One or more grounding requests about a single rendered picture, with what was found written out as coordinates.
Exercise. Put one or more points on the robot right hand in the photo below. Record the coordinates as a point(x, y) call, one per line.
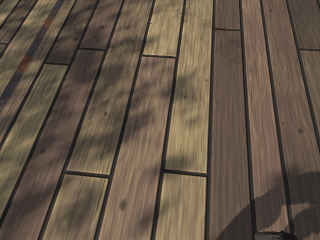
point(267, 235)

